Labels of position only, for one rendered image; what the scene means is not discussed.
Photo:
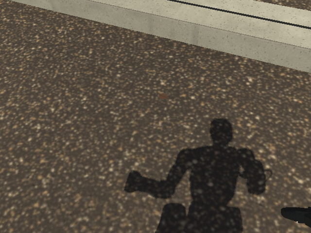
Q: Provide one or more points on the right robot hand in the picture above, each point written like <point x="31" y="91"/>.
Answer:
<point x="300" y="215"/>

